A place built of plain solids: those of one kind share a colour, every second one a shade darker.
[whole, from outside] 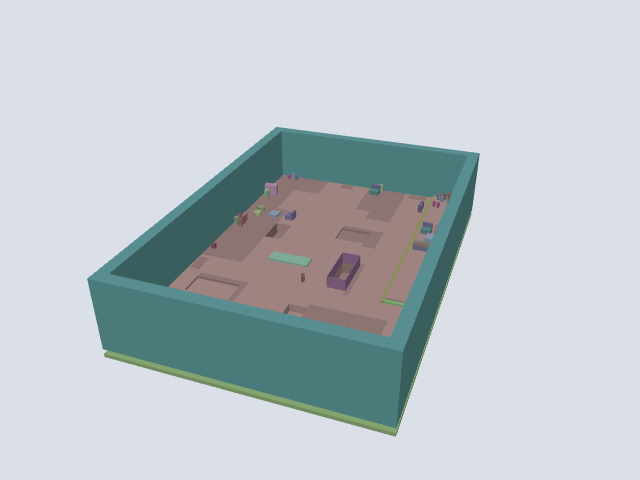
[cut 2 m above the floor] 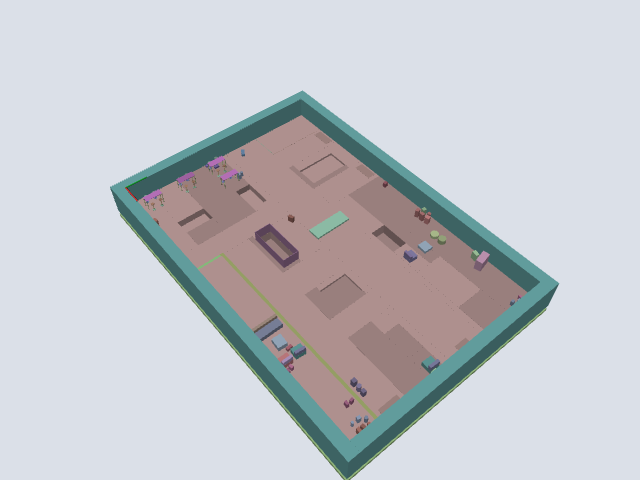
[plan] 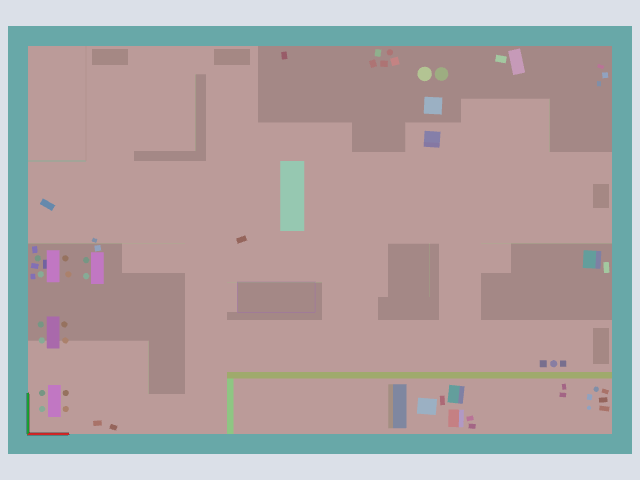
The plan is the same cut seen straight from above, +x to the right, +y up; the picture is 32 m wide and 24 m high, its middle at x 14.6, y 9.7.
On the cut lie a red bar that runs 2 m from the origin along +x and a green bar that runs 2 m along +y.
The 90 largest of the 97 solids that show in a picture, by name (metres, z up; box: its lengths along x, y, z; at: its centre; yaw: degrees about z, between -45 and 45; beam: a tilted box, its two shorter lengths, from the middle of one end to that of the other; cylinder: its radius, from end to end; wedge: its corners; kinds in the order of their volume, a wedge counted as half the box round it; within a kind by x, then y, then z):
{
 "floor_1": {"box": [2.9, 5.75, 1.0], "at": [1.45, 16.52, -0.5]},
 "floor_2": {"box": [4.55, 2.66, 1.32], "at": [2.27, 3.33, -0.66]},
 "floor_3": {"box": [4.7, 1.48, 1.32], "at": [2.35, 8.79, -0.66]},
 "floor_4": {"box": [7.85, 2.0, 1.32], "at": [3.92, 1.0, -0.66]},
 "floor_5": {"box": [7.85, 3.39, 1.32], "at": [3.92, 6.36, -0.66]},
 "floor_6": {"box": [7.85, 0.62, 1.32], "at": [3.92, 9.84, -0.66]},
 "floor_7": {"box": [2.4, 5.75, 1.0], "at": [4.1, 16.52, -0.5]},
 "floor_8": {"box": [1.48, 2.66, 0.63], "at": [5.29, 3.33, -1.0]},
 "floor_9": {"box": [1.0, 3.84, 1.32], "at": [5.8, 16.07, -0.66]},
 "floor_10": {"box": [2.66, 1.48, 0.66], "at": [6.03, 8.79, -0.99]},
 "floor_11": {"box": [1.82, 2.66, 1.32], "at": [6.94, 3.33, -0.66]},
 "floor_12": {"box": [3.6, 0.5, 1.32], "at": [7.1, 13.9, -0.66]},
 "floor_13": {"box": [3.6, 1.41, 1.32], "at": [7.1, 18.7, -0.66]},
 "floor_14": {"box": [2.07, 3.84, 1.11], "at": [7.33, 16.07, -0.77]},
 "floor_15": {"box": [0.49, 1.48, 1.32], "at": [7.61, 8.79, -0.66]},
 "floor_16": {"box": [0.53, 3.84, 1.32], "at": [8.63, 16.07, -0.66]},
 "floor_17": {"box": [2.1, 10.15, 1.0], "at": [8.9, 5.08, -0.5]},
 "floor_18": {"box": [2.6, 5.75, 1.0], "at": [10.2, 16.52, -0.5]},
 "floor_19": {"box": [0.55, 1.48, 1.32], "at": [10.22, 6.84, -0.66]},
 "floor_20": {"box": [4.75, 0.4, 1.32], "at": [12.32, 5.9, -0.66]},
 "floor_21": {"box": [4.75, 2.57, 1.32], "at": [12.32, 8.87, -0.66]},
 "floor_22": {"box": [3.84, 1.48, 0.38], "at": [12.42, 6.84, -1.13]},
 "floor_23": {"box": [4.7, 1.48, 1.32], "at": [13.85, 14.84, -0.66]},
 "floor_24": {"box": [0.36, 1.48, 1.32], "at": [14.52, 6.84, -0.66]},
 "floor_25": {"box": [29.2, 3.5, 1.0], "at": [14.6, 11.9, -0.5]},
 "floor_26": {"box": [2.8, 4.45, 1.0], "at": [16.1, 7.92, -0.5]},
 "floor_27": {"box": [10.15, 1.18, 1.32], "at": [16.57, 16.17, -0.66]},
 "floor_28": {"box": [2.66, 1.48, 0.3], "at": [17.53, 14.84, -1.17]},
 "floor_29": {"box": [0.5, 2.66, 1.32], "at": [17.75, 8.18, -0.66]},
 "floor_30": {"box": [3.05, 1.15, 1.32], "at": [19.02, 6.28, -0.66]},
 "floor_31": {"box": [3.05, 0.64, 1.32], "at": [19.02, 9.83, -0.66]},
 "floor_32": {"box": [2.07, 2.66, 1.12], "at": [19.04, 8.18, -0.76]},
 "floor_33": {"box": [19.25, 2.6, 1.0], "at": [19.57, 4.4, -0.5]},
 "floor_34": {"box": [18.93, 2.78, 1.3], "at": [19.73, 1.39, -0.35]},
 "floor_35": {"box": [2.79, 1.48, 1.32], "at": [20.25, 14.84, -0.66]},
 "floor_36": {"box": [0.48, 2.66, 1.32], "at": [20.31, 8.18, -0.66]},
 "floor_37": {"box": [17.7, 0.45, 1.32], "at": [20.35, 13.88, -0.66]},
 "floor_38": {"box": [17.7, 2.64, 1.32], "at": [20.35, 18.08, -0.66]},
 "floor_39": {"box": [2.1, 4.45, 1.0], "at": [21.6, 7.92, -0.5]},
 "floor_40": {"box": [1.5, 1.48, 1.32], "at": [23.4, 8.79, -0.66]},
 "floor_41": {"box": [4.43, 2.66, 1.32], "at": [23.86, 15.43, -0.66]},
 "floor_42": {"box": [2.66, 1.48, 1.32], "at": [25.48, 8.79, -0.66]},
 "floor_43": {"box": [6.55, 2.35, 1.32], "at": [25.93, 6.88, -0.66]},
 "floor_44": {"box": [6.55, 0.62, 1.32], "at": [25.93, 9.84, -0.66]},
 "floor_45": {"box": [3.12, 2.66, 1.32], "at": [27.64, 15.43, -0.66]},
 "floor_46": {"box": [2.39, 1.48, 1.32], "at": [28.0, 8.79, -0.66]},
 "wall_1": {"box": [1.0, 19.4, 6.0], "at": [-0.5, 9.7, 2.0]},
 "wall_2": {"box": [31.2, 1.0, 6.0], "at": [14.6, -0.5, 2.0]},
 "wall_3": {"box": [31.2, 1.0, 6.0], "at": [14.6, 19.9, 2.0]},
 "wall_4": {"box": [1.0, 19.4, 6.0], "at": [29.7, 9.7, 2.0]},
 "floor_base_1": {"box": [31.2, 21.4, 0.3], "at": [14.6, 9.7, -1.57]},
 "step_terN_tread_1": {"box": [19.25, 0.32, 1.15], "at": [19.57, 2.94, -0.42]},
 "step_terW_tread_1": {"box": [0.32, 2.78, 1.15], "at": [10.11, 1.39, -0.42]},
 "step_hump_1": {"box": [1.2, 3.5, 0.23], "at": [13.21, 11.9, 0.07]},
 "sofa_seat_1": {"box": [0.92, 2.2, 0.44], "at": [18.47, 1.38, 0.52]},
 "trolley_1": {"box": [0.61, 1.23, 1.06], "at": [24.43, 18.61, 0.53], "yaw": 12.0},
 "arm0b_seat_1": {"box": [0.77, 0.88, 0.44], "at": [21.4, 1.98, 0.52], "yaw": -5.8},
 "arm0b_seat_2": {"box": [0.89, 0.89, 0.43], "at": [28.2, 8.72, 0.21], "yaw": -3.0},
 "low_1": {"box": [0.95, 0.8, 0.46], "at": [19.95, 1.38, 0.53], "yaw": -4.6},
 "low_2": {"box": [0.9, 0.85, 0.27], "at": [20.25, 16.42, 0.14], "yaw": -2.7},
 "rail_1": {"box": [0.04, 1.48, 1.0], "at": [10.48, 6.84, 0.5]},
 "rail_2": {"box": [3.92, 0.04, 1.0], "at": [12.42, 6.08, 0.5]},
 "rail_3": {"box": [3.92, 0.04, 1.0], "at": [12.42, 7.6, 0.5]},
 "rail_4": {"box": [0.04, 1.48, 1.0], "at": [14.36, 6.84, 0.5]},
 "suitcase_1": {"box": [0.3, 0.36, 0.72], "at": [17.5, 19.05, 0.36], "yaw": -7.8},
 "suitcase_2": {"box": [0.54, 0.34, 0.75], "at": [23.65, 18.75, 0.38], "yaw": -10.0},
 "suitcase_3": {"box": [0.28, 0.55, 0.73], "at": [28.92, 8.32, 0.36], "yaw": 3.4},
 "low_mat_1": {"box": [1.8, 0.8, 0.06], "at": [4.1, 18.85, -0.02]},
 "low_mat_2": {"box": [1.8, 0.8, 0.06], "at": [10.2, 18.85, -0.02]},
 "low_mat_3": {"box": [0.8, 1.8, 0.06], "at": [28.65, 4.4, -0.02]},
 "low_mat_4": {"box": [0.8, 1.2, 0.06], "at": [28.65, 11.9, -0.02]},
 "arm0a_seat_1": {"box": [0.77, 0.88, 0.44], "at": [21.4, 0.78, 0.52], "yaw": -1.5},
 "bin_1": {"box": [0.32, 0.37, 0.77], "at": [17.25, 18.52, 0.39], "yaw": 18.9},
 "bin_2": {"box": [0.38, 0.32, 0.77], "at": [17.8, 18.51, 0.39], "yaw": -2.4},
 "bin_3": {"box": [0.39, 0.39, 0.69], "at": [18.35, 18.63, 0.34], "yaw": 15.1},
 "pouf_1": {"cylinder": 0.36, "from": [19.83, 18.0, 0.0], "to": [19.83, 18.0, 0.3]},
 "pouf_2": {"cylinder": 0.34, "from": [20.68, 18.0, 0.0], "to": [20.68, 18.0, 0.45]},
 "arm3a_seat_1": {"box": [0.8, 0.8, 0.41], "at": [20.2, 14.74, 0.2], "yaw": -3.7},
 "cabin_bag_1": {"box": [0.43, 0.26, 0.5], "at": [3.47, 0.54, 0.25], "yaw": 4.1},
 "cabin_bag_2": {"box": [0.5, 0.27, 0.55], "at": [10.68, 9.72, 0.28], "yaw": 19.3},
 "cabin_bag_3": {"box": [0.5, 0.24, 0.64], "at": [28.82, 1.27, 0.62], "yaw": -6.9},
 "edge_bin_1": {"box": [0.35, 0.35, 0.67], "at": [25.77, 3.52, 0.34]},
 "edge_bin_2": {"cylinder": 0.18, "from": [26.29, 3.52, 0.0], "to": [26.29, 3.52, 0.62]},
 "edge_bin_3": {"box": [0.32, 0.32, 0.59], "at": [26.76, 3.52, 0.29]},
 "arm0b_back_1": {"box": [0.24, 0.88, 0.41], "at": [21.66, 1.96, 0.94], "yaw": -5.8},
 "arm0b_back_2": {"box": [0.26, 0.89, 0.43], "at": [28.52, 8.71, 0.65], "yaw": -3.0},
 "sofa_back_1": {"box": [0.24, 2.2, 0.31], "at": [18.13, 1.38, 0.9]},
 "arm0a_back_1": {"box": [0.24, 0.88, 0.41], "at": [21.67, 0.78, 0.94], "yaw": -1.5},
 "inway_duffel_1": {"box": [0.71, 0.33, 0.29], "at": [0.97, 11.47, 0.1], "yaw": -29.9},
 "arm3a_back_1": {"box": [0.8, 0.24, 0.32], "at": [20.18, 14.46, 0.57], "yaw": -3.7}
}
